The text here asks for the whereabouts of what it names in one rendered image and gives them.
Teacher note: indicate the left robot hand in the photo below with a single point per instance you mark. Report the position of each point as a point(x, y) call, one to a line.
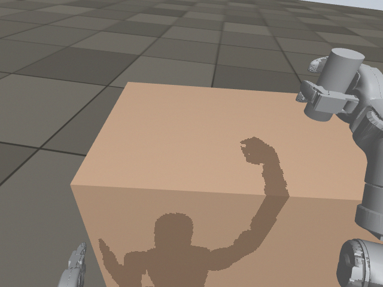
point(74, 275)

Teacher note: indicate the right robot hand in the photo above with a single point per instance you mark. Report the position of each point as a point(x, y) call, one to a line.
point(367, 84)

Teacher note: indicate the can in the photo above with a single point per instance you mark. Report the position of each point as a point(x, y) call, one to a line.
point(337, 74)

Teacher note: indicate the right robot arm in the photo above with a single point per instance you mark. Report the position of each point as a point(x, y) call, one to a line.
point(361, 261)

